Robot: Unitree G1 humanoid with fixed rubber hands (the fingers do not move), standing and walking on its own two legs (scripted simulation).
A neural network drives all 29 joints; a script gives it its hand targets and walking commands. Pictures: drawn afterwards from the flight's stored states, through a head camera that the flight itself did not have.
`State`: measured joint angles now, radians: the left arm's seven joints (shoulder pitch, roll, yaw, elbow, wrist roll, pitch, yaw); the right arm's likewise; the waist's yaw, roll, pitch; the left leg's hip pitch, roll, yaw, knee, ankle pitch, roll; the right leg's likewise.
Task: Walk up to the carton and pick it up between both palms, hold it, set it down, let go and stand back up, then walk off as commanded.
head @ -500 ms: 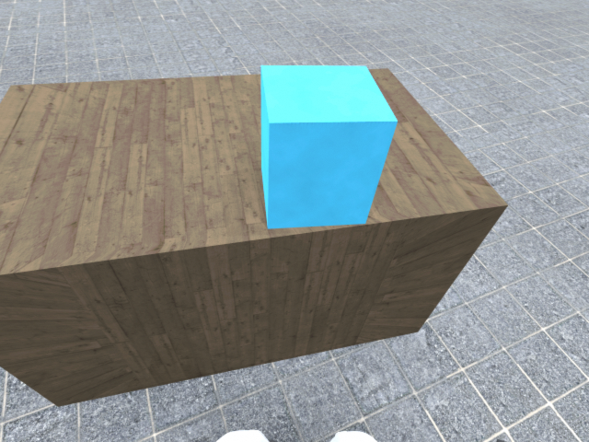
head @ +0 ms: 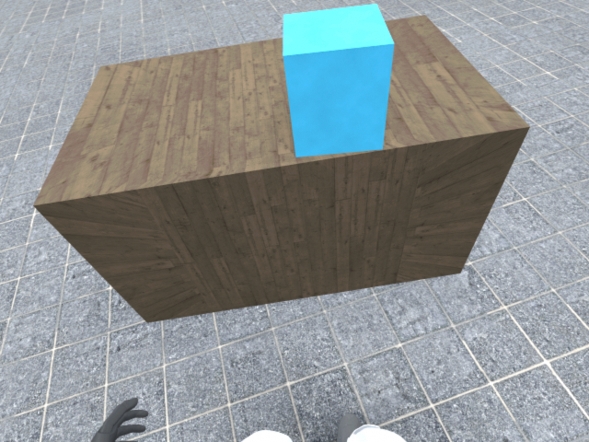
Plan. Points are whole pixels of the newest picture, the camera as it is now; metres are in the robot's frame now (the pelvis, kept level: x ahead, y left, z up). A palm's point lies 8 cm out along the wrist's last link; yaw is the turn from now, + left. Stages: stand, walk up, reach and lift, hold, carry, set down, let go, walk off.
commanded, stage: walk off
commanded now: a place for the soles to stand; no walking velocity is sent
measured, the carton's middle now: (334, 83) +0.85 -0.01 +0.03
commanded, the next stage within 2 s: none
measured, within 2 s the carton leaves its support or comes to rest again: neither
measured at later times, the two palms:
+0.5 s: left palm out of the picture -0.25 +0.26 -0.10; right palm out of the picture -0.09 -0.34 -0.12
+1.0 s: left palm out of the picture -0.26 +0.28 -0.11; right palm out of the picture -0.09 -0.33 -0.12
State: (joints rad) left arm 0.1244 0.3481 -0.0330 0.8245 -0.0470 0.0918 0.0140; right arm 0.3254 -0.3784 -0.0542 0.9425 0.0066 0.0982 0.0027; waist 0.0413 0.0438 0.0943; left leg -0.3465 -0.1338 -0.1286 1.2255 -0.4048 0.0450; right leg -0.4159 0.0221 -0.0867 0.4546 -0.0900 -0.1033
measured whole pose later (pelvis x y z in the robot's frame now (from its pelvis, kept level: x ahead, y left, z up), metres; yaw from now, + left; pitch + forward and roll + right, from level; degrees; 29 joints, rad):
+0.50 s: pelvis -0.26 -0.06 -0.02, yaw +1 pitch -5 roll -1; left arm 0.31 0.36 -0.03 0.89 -0.05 0.08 0.02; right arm 0.11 -0.40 -0.07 0.69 0.00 0.09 0.02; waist 0.03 0.12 0.13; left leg -0.50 0.04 -0.03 0.75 -0.27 0.04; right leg -0.04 0.06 0.04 0.66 -0.63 -0.02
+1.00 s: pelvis -0.20 -0.02 -0.02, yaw +3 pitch -3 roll +1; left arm 0.45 0.37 -0.03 0.90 -0.05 -0.03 0.02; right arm 0.23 -0.42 -0.08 0.80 0.00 0.00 0.05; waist 0.02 0.04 0.09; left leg -0.40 -0.06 0.00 0.72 -0.26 0.04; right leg -0.21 0.01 0.08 1.04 -0.52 -0.01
